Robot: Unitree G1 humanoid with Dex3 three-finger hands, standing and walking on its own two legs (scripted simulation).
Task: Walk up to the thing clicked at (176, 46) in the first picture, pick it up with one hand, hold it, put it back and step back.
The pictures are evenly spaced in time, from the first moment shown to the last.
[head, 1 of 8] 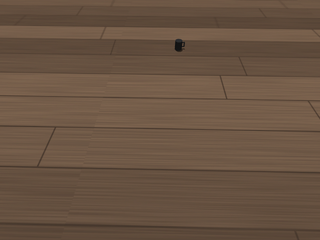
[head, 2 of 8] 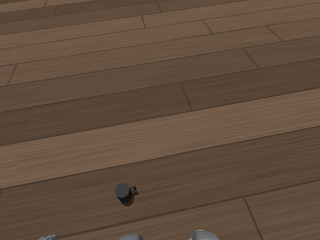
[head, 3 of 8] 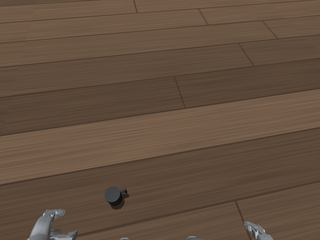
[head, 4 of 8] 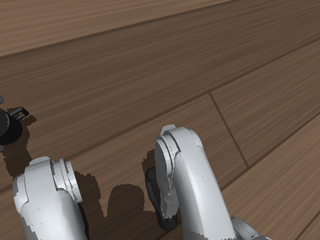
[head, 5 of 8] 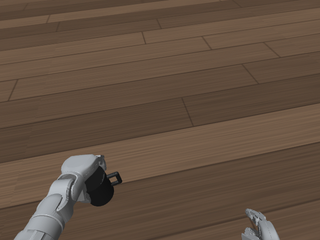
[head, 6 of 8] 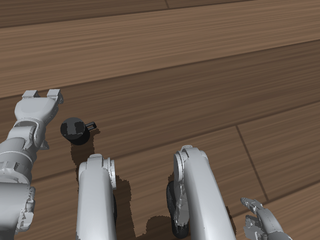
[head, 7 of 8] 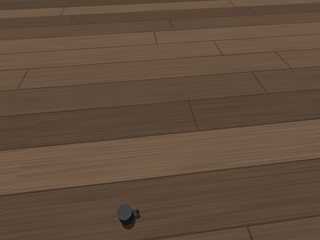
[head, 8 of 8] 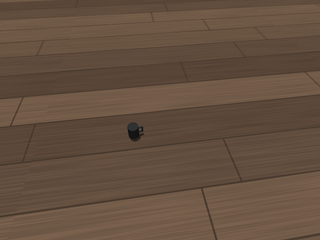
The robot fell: no
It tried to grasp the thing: yes
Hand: left
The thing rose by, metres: 0.63
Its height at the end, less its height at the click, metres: +0.00
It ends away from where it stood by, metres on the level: 0.02
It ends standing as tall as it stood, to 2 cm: yes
